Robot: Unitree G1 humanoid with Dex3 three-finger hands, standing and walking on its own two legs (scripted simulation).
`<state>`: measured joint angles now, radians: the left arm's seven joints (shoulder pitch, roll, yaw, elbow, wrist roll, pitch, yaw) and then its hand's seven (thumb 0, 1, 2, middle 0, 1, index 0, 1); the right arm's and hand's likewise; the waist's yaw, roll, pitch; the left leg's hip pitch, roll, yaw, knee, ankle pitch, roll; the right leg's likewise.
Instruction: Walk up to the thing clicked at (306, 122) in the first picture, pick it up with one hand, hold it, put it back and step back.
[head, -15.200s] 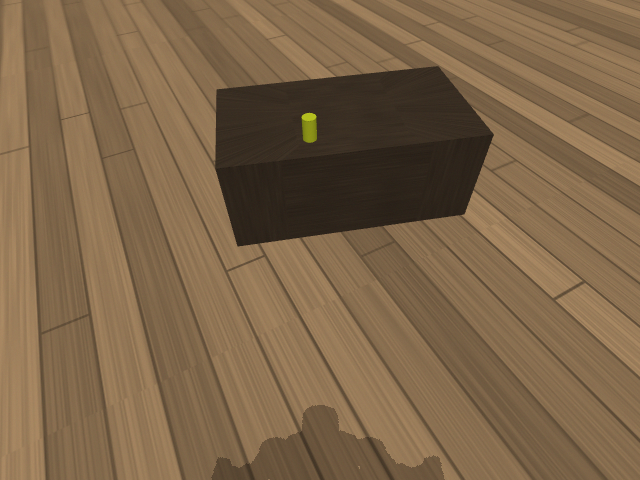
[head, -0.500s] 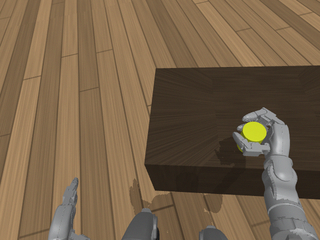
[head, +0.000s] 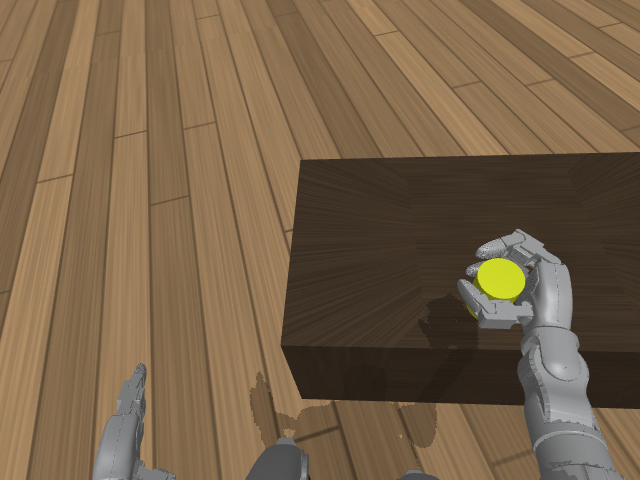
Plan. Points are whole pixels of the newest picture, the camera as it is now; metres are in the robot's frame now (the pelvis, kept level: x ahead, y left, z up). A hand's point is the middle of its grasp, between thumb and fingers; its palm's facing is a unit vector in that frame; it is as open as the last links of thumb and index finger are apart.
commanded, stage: lift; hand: right
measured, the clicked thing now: (493, 291) +0.36 -0.18 +0.01
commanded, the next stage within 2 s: hold in 0.12 s
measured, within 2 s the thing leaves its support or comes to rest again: neither
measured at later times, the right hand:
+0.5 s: hand (498, 287) +0.34 -0.17 +0.06, palm faces +0.12 +0.99 +0.00, open 7.5 cm
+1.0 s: hand (498, 284) +0.34 -0.17 +0.06, palm faces +0.13 +0.99 +0.01, open 7.5 cm
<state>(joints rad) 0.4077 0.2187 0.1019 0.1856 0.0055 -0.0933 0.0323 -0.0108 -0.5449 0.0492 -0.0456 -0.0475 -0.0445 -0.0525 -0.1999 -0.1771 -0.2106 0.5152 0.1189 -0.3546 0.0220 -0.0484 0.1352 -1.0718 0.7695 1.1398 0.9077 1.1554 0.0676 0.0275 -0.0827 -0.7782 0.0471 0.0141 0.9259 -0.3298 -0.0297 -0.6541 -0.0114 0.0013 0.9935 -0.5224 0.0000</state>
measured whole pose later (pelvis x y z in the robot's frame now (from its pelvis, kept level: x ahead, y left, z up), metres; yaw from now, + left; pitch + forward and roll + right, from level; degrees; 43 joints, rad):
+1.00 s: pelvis +0.01 +0.00 +0.02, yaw +0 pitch +6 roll +0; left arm 0.36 0.21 0.09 0.31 -0.02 -0.09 0.05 -0.01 -0.53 0.05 -0.05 -0.06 -0.06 -0.06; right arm -0.10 -0.17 -0.16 0.42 0.16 -0.29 0.03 -0.05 0.14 -1.08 0.77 1.14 0.91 1.16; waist 0.04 0.02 -0.05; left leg -0.61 0.05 0.02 0.79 -0.29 -0.03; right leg -0.48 -0.01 0.00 0.84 -0.47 0.00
